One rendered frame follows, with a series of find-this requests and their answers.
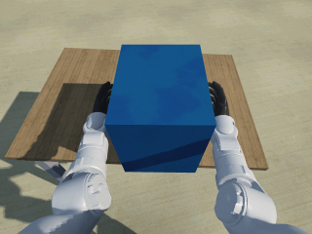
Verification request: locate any robot right upper arm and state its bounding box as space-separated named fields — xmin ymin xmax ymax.
xmin=214 ymin=181 xmax=310 ymax=234

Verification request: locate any left robot hand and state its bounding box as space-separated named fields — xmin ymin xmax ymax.
xmin=92 ymin=81 xmax=113 ymax=114

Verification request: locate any robot left forearm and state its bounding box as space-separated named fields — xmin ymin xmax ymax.
xmin=51 ymin=112 xmax=110 ymax=214

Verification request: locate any table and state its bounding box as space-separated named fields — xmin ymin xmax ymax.
xmin=5 ymin=48 xmax=269 ymax=181

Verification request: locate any carton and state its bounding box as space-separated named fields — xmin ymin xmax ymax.
xmin=104 ymin=44 xmax=216 ymax=173

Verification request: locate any robot right forearm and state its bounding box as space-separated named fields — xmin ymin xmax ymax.
xmin=210 ymin=115 xmax=266 ymax=194

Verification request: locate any right robot hand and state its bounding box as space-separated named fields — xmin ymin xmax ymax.
xmin=208 ymin=81 xmax=230 ymax=117

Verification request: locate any robot left upper arm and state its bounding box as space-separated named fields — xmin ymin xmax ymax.
xmin=18 ymin=173 xmax=112 ymax=234

